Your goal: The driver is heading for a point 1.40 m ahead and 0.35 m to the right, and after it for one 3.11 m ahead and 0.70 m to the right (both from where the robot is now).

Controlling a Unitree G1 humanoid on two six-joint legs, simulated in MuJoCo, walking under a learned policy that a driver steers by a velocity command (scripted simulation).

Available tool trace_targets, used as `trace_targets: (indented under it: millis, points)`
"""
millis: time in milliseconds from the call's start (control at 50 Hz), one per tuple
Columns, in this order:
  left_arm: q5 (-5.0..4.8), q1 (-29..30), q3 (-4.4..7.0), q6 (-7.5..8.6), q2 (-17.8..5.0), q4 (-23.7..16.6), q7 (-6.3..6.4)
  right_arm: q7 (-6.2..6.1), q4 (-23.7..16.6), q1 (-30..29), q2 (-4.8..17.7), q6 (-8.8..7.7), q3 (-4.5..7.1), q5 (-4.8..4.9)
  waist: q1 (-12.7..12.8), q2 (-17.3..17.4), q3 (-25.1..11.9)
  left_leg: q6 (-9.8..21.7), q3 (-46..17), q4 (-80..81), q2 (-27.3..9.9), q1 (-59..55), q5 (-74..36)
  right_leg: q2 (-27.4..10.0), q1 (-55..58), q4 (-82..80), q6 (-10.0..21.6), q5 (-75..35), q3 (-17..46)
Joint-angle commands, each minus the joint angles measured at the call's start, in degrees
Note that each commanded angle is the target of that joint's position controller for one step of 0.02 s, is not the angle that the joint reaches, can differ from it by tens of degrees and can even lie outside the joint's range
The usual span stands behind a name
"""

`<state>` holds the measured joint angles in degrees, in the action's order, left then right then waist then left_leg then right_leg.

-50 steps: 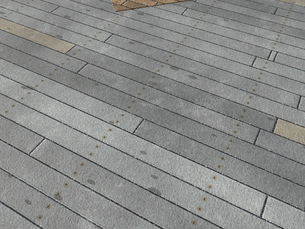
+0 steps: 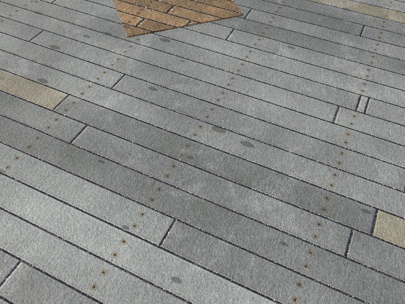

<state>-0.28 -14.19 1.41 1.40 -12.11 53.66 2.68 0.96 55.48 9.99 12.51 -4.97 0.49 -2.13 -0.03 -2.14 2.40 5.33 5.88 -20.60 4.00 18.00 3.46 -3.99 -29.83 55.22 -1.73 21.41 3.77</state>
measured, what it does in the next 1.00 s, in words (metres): walks ahead, turning right: right foot, then left foot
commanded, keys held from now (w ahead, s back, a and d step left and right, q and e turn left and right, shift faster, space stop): e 0.04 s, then w+e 0.42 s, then w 0.54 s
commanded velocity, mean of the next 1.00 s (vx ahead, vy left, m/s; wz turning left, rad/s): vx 0.38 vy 0.00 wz -0.32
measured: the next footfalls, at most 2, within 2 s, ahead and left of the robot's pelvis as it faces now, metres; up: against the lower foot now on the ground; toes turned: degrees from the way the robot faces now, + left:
right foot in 0.26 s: +0.05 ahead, -0.15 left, +0.00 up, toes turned -11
left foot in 0.74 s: +0.44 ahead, -0.02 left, +0.00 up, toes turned -18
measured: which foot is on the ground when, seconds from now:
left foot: down 0.00-0.26, up 0.28-0.72, down 0.74-1.00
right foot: up 0.00-0.24, down 0.26-0.76, up 0.78-1.00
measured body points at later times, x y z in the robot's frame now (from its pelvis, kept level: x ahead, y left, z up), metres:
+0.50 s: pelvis +0.11 -0.07 +0.02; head +0.12 -0.12 +0.46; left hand +0.13 +0.19 -0.10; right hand +0.24 -0.37 -0.10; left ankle +0.28 +0.07 -0.67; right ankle +0.01 -0.14 -0.74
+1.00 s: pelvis +0.39 -0.10 +0.01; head +0.41 -0.10 +0.46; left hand +0.61 +0.10 -0.10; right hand +0.32 -0.35 -0.13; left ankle +0.40 -0.01 -0.74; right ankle +0.42 -0.28 -0.66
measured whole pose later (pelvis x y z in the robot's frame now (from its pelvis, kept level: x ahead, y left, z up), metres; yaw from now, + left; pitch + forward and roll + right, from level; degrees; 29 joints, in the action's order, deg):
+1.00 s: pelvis +0.39 -0.10 +0.01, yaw -20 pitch +2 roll +2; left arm -0.5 -10.5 4.3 5.0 -14.9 46.7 1.3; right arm 1.3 56.4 18.1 13.7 -5.8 2.9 0.1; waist -2.7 -2.5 0.5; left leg 3.8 2.9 -15.0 4.2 7.3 9.5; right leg -7.5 -38.6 57.9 1.5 10.2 2.3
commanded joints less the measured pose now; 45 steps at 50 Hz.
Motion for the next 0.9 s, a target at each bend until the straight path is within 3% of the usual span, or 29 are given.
trace_targets:
  millis: [20, 60, 120, 200, 240, 260, 280, 300, 320, 340, 360, 380, 420, 460, 540, 600, 660, 700, 720, 740, 760, 780, 800, 820, 840, 860, 900]
  points:
    - [0.33, -6.21, 1.22, -1.89, -4.6, -2.11, 0.46, -2.25, -4.75, -4.23, 11.51, 0.21, 2.82, 0.85, 1.89, 7.11, -6.78, 11.05, -10.5, 10.65, -19.02, 4.17, 0.45, -1.08, 9.01, -2.8, -0.06, -2.89, -1.65]
    - [0.11, -3.55, 1.9, -2.35, -5.81, -3.83, 0.2, -3.38, -5.04, -3.2, 12.45, 1.23, 3.48, 1.92, 0.95, 7.18, -6.3, 11.13, -13.25, 12.53, -21.32, 1.71, 11.9, -1.49, 5.12, -2.62, 0.3, -2.11, -2.16]
    - [-0.33, -1.3, 2.71, -1.59, -6.26, -5.04, -0.56, -4.08, -5.41, -2.12, 13.35, 1.62, 4.38, 3.54, 0.46, 7.06, -5.56, 9.56, -15.65, 14.79, -23.22, -2.48, 25.26, -1.71, 2.25, -5.86, 2.04, 0.17, -3.34]
    - [-1.05, -3.76, 3.43, -0.34, -4.5, -3.27, -1.63, -3.76, -6.41, -4.19, 13.66, 2.23, 4.85, 4.44, 2.83, 5.97, -5.19, 6.02, -9.62, 12.23, -20.98, -1.46, 27.46, 1.5, 12.28, -21.36, 5.57, -1.64, -8.94]
    - [-1.15, -10.09, 4.27, -0.24, -4.58, 0.03, -2.02, -3.47, -6.92, -5.22, 11.33, 2.86, 4.29, 4.56, 4.99, 2.95, -4.42, 2.38, -4.21, 2.96, -16.64, 2.3, 29.65, 4.11, 20.6, -31.34, 8.43, -2.2, -10.15]
    - [-1.29, -14.44, 5.07, -0.11, -6.77, 1.16, -1.79, -2.71, -8.02, -6.76, 7.91, 2.88, 3.4, 3.75, 5.72, -4.88, -3.4, -0.95, 1.43, -13.49, -12.04, 11.03, 27.12, -3.65, 26.41, -37.97, 12.1, 5.49, 2.89]
    - [-0.72, -16.35, 6.06, 0.49, -12.9, -0.35, -1.82, -1.86, -10.46, -9.25, 4.93, 2.02, 2.68, 2.93, 5.14, -12.53, -0.38, -3.78, 1.58, -28.51, -4.58, 30.18, 26.74, -15.47, 32.4, -44.81, 19.16, 17.73, 28.58]
    - [0.47, -14.49, 5.88, 2.28, -13.08, -1.58, -2.2, -1.13, -12.34, -13.44, 6.95, 0.19, 2.93, 3.26, 4.82, -9.35, 1.25, -2.37, -7.66, -33.85, -4.55, 36.1, 23.9, -17.28, 31.05, -49.01, 20.96, 18.6, 35.42]
    - [0.46, -9.95, 5.54, 3.59, -11.99, -3.24, -2.08, -0.48, -12.03, -12.26, 9.35, -0.9, 3.49, 3.91, 2.11, -7.45, 2.31, -1.94, -9.84, -34.89, -6.31, 38.75, 17.19, -15.77, 32.46, -48.38, 18.97, 11.84, 30.91]
    - [-0.29, -7.78, 5.1, 4.17, -10.22, -4.15, -2.12, -0.26, -10.4, -10.7, 10.71, -1.56, 3.88, 3.26, 1.0, -4.98, 1.02, -2.17, -9.96, -34.11, -7.68, 37.16, 12.1, -13.67, 33.08, -46.93, 16.42, 3.35, 25.0]
    - [-0.86, -7.1, 4.79, 4.09, -9.25, -4.58, -2.13, -0.46, -9.61, -10.75, 10.88, -1.96, 4.13, 2.15, 0.75, -2.73, -0.57, -2.75, -9.76, -31.91, -8.12, 34.67, 8.69, -11.84, 32.66, -46.47, 14.59, -2.16, 20.92]
    - [-0.93, -7.95, 4.39, 3.98, -8.08, -4.58, -2.04, -0.38, -9.51, -11.61, 10.43, -2.13, 4.19, 1.72, 0.89, -2.25, -1.26, -3.43, -9.35, -29.88, -7.92, 32.44, 5.42, -10.38, 31.99, -46.33, 13.8, -7.53, 17.95]
    - [-0.5, -11.28, 4.21, 3.86, -7.72, -4.17, -1.66, -0.09, -9.63, -12.94, 8.34, -2.15, 3.91, 2.0, 1.5, -2.6, -2.45, -4.38, -8.27, -26.75, -6.46, 29.63, -0.01, -8.4, 31.82, -45.61, 13.3, -16.22, 14.19]
    - [-0.4, -13.39, 4.38, 3.74, -8.4, -4.09, -1.24, -0.14, -10.31, -15.3, 7.12, -2.04, 3.65, 2.41, 2.4, -3.42, -1.92, -4.84, -7.79, -21.9, -5.38, 27.29, -3.71, -6.92, 30.43, -45.24, 12.79, -19.22, 12.09]
    - [-0.27, -16.4, 4.12, 3.78, -7.64, -2.94, -0.9, 0.46, -11.81, -20.69, 5.13, -2.01, 2.76, 3.05, 5.11, -6.03, 0.88, -5.09, -6.02, -12.69, -4.62, 22.05, -8.95, -5.79, 27.95, -45.94, 11.64, -18.82, 9.05]
    - [-0.58, -17.81, 4.23, 3.69, -7.95, -1.9, -0.95, 1.15, -13.22, -23.29, 5.29, -2.33, 2.44, 3.42, 6.23, -6.16, 3.17, -4.42, -5.61, -9.7, -4.93, 21.87, -7.56, -7.49, 30.35, -44.74, 11.85, -20.17, 9.75]
    - [-0.76, -16.42, 4.55, 3.18, -8.82, -1.61, -0.69, 1.71, -13.56, -21.65, 6.79, -2.87, 2.77, 3.54, 4.49, -6.8, 3.51, -2.63, -5.32, -7.2, -4.89, 18.35, -3.5, -9.58, 33.13, -42.26, 11.07, -26.53, 10.22]
    - [-0.46, -14.23, 4.81, 2.7, -9.83, -2.15, -0.72, 1.48, -12.12, -15.09, 9.13, -3.02, 3.91, 3.36, 0.89, -8.24, -0.62, -0.64, -2.87, -6.87, -2.25, 8.1, -0.07, -8.66, 33.8, -35.31, 9.89, -45.68, 8.63]
    - [-0.13, -13.02, 4.55, 2.46, -9.38, -2.59, -0.89, 1.07, -9.78, -6.68, 11.17, -2.9, 5.03, 3.25, -3.08, -7.83, -5.89, 1.19, -2.34, -6.55, -1.49, -3.04, -0.87, -6.0, 31.89, -26.3, 8.62, -54.13, 6.49]
    - [0.54, -11.14, 3.95, 2.49, -8.45, -3.96, -1.18, 0.69, -7.37, 5.15, 13.58, -2.68, 5.81, 2.54, -7.99, -4.98, -14.38, 4.67, -9.82, -9.45, -8.6, -21.41, -1.42, -3.66, 21.41, -11.85, 7.13, -46.1, 5.44]
    - [0.14, -18.74, 1.98, 3.46, -0.97, -4.07, -1.78, 0.61, -5.15, 14.52, 18.54, -2.12, 7.26, 1.58, -6.62, 12.65, -25.18, 14.26, -36.25, -6.1, -24.0, -44.79, 8.38, 6.02, -1.51, 12.72, 2.49, -15.41, 2.03]
    - [-1.59, -19.64, 2.1, 4.79, -3.04, -2.72, -2.01, 1.15, -4.05, 14.31, 13.82, -1.95, 5.84, 2.18, -6.29, 18.35, -26.77, 15.37, -51.43, 3.91, -26.98, -44.65, 15.34, 7.9, -8.85, 21.87, 3.28, 9.5, 8.43]
    - [-2.9, -13.02, 3.3, 5.33, -8.03, -4.2, -2.07, 0.96, -4.53, 8.58, 10.34, -1.85, 4.94, 3.07, -5.7, 13.83, -15.05, 12.14, -42.33, 4.57, -24.93, -35.76, 17.42, 4.11, -14.28, 25.0, 4.22, 6.97, 7.16]
    - [-2.51, -7.49, 3.26, 5.56, -8.92, -5.66, -1.91, 0.8, -5.77, 3.63, 8.46, -1.74, 4.28, 2.97, -4.26, 7.19, -9.25, 10.12, -33.65, 5.69, -22.59, -25.56, 13.33, 0.57, -12.81, 22.95, 4.89, 1.55, 4.38]
    - [-1.43, -4.57, 3.55, 5.48, -8.52, -6.28, -1.59, 0.99, -6.08, 0.48, 7.17, -1.74, 3.8, 2.43, -2.44, 3.69, -5.19, 9.07, -28.08, 7.43, -20.15, -16.8, 7.8, -1.51, -10.3, 19.3, 4.96, -1.86, 2.58]
    - [-0.77, -4.83, 3.95, 5.01, -7.86, -6.37, -1.36, 1.07, -6.02, -0.79, 6.09, -1.91, 3.31, 1.78, -0.43, 4.57, -4.01, 8.21, -23.96, 9.05, -17.89, -11.8, 4.37, -3.36, -7.05, 16.28, 5.12, -3.94, 2.44]
    - [-0.8, -6.64, 3.53, 4.09, -4.76, -6.2, -1.33, 1.01, -4.72, 0.37, 6.09, -1.97, 3.23, 1.81, 1.04, 6.86, -3.11, 8.71, -19.78, 11.92, -16.34, -7.47, 1.13, -4.38, -4.35, 12.76, 4.82, -5.29, 1.38]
